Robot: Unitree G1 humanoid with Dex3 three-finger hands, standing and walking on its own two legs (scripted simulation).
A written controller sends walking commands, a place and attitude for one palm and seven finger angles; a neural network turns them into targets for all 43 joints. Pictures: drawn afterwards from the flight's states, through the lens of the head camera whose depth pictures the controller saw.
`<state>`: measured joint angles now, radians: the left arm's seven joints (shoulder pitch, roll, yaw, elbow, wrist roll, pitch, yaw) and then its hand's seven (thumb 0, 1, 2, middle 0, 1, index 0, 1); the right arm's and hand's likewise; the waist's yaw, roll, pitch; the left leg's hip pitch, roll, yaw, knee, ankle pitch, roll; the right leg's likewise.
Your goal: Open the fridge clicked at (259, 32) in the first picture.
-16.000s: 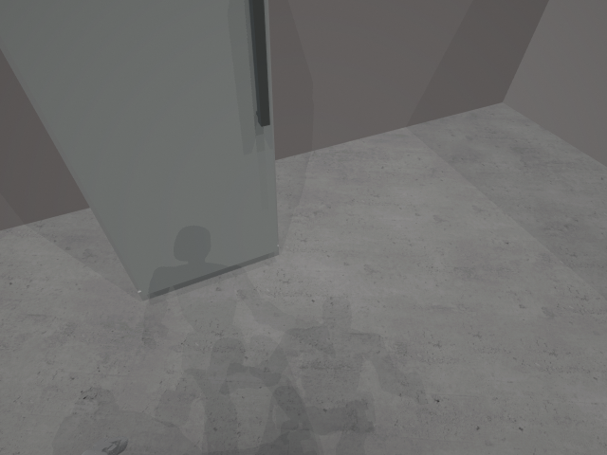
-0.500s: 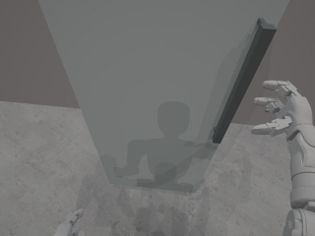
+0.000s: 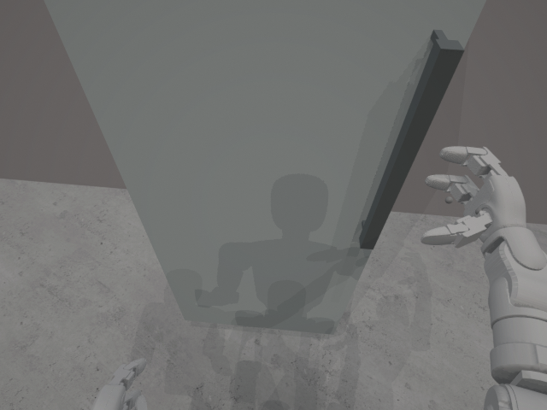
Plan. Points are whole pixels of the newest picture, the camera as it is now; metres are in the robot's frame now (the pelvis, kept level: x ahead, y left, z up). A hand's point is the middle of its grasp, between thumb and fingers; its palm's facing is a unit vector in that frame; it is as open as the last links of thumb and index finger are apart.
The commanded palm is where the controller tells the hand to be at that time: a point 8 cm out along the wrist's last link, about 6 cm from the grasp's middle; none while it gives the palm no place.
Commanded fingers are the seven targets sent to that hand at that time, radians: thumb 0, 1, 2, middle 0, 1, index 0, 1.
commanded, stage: feel for the door with the fingertips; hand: right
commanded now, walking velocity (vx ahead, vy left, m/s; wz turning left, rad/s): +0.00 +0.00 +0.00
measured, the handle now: (393, 163) +0.46 -0.15 +0.14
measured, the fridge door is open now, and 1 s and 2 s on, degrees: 0 0 0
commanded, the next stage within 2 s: slide the fingers in behind the handle in 1.04 s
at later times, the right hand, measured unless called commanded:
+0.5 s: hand (414, 196) +0.39 -0.16 +0.14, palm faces +0.02 +1.00 -0.02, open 14.0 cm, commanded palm +0.36 -0.22 +0.14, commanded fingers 0.00 0.50 -0.30 0.30 1.20 0.30 1.20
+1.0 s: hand (413, 184) +0.41 -0.16 +0.14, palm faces +0.03 +1.00 -0.01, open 13.9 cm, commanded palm +0.39 -0.22 +0.14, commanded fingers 0.00 0.50 -0.30 0.30 1.20 0.30 1.20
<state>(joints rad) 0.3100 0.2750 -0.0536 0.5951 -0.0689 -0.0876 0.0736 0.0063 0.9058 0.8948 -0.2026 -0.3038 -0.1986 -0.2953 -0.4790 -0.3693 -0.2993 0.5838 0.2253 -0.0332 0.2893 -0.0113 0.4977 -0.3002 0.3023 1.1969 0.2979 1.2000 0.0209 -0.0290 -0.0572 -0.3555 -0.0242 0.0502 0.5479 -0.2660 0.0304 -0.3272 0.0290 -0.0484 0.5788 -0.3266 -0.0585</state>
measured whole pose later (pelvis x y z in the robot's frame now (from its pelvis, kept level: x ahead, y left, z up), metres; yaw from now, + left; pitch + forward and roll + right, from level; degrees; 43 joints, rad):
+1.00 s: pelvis -0.01 +0.03 +0.00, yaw +0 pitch +4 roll +0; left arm 0.32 0.28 -0.05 0.64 -0.06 -0.06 0.07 0.01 0.91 0.89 -0.20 -0.30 -0.20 -0.30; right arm -0.63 -0.36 -0.28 0.76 0.18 -0.09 0.21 -0.01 0.50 -0.30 0.32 1.20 0.32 1.21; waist 0.05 -0.02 -0.04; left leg -0.38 -0.04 0.06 0.56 -0.26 0.06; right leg -0.34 0.01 -0.04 0.58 -0.31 -0.03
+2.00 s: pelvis +0.00 +0.01 +0.00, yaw +0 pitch +3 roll +0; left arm 0.29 0.25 -0.05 0.62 -0.06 -0.04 0.06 0.01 0.91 0.89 -0.20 -0.30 -0.20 -0.30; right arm -0.55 -0.24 -0.19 0.60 0.17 -0.02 0.11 -0.01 0.50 -0.30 0.30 1.20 0.30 1.20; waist 0.02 -0.03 -0.06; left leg -0.33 -0.03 0.05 0.54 -0.26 0.04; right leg -0.30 0.03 -0.05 0.56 -0.31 -0.05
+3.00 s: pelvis +0.00 +0.02 +0.00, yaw +0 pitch +4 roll +0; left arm 0.29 0.26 -0.04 0.64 -0.05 -0.05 0.06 0.01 0.91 0.89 -0.20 -0.30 -0.20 -0.30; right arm -0.61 -0.22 -0.16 0.67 0.16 -0.07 0.07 -0.01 0.50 -0.30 0.30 1.20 0.30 1.21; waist 0.03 -0.03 -0.05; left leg -0.35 -0.03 0.06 0.54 -0.26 0.05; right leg -0.32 0.02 -0.03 0.56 -0.31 -0.04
